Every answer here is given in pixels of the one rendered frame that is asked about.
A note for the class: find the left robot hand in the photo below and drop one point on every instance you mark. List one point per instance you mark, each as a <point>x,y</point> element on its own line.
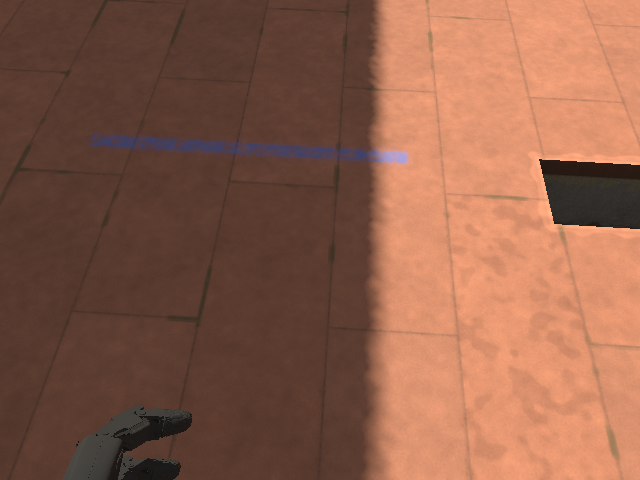
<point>100,456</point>

